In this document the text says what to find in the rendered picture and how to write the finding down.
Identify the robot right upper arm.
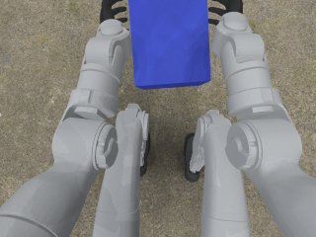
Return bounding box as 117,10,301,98
225,118,316,237

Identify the right robot hand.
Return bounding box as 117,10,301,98
208,0,243,26

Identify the carton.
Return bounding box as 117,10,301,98
128,0,211,90

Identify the robot left forearm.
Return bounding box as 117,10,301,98
51,19,133,156

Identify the robot left thigh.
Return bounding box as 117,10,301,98
92,108,149,237

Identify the right robot shin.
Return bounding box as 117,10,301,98
189,110,232,172

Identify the robot left upper arm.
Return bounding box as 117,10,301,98
0,118,119,237

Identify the robot right forearm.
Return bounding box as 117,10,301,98
210,12,302,146

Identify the left robot hand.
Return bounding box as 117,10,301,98
100,0,128,30

